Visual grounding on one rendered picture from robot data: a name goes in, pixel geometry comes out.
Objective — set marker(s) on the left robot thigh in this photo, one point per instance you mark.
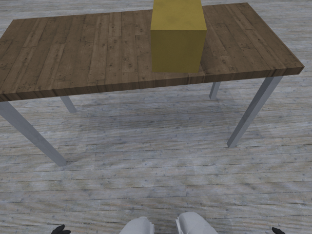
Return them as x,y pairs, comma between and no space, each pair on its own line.
138,226

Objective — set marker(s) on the robot thigh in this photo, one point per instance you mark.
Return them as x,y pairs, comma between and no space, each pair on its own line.
138,226
193,223

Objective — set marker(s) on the carton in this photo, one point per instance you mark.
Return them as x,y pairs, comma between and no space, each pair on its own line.
178,32

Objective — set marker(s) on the table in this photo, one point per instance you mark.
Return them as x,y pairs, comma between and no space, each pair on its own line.
105,52

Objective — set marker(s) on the right robot thigh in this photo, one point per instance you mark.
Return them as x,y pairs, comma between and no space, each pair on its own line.
193,223

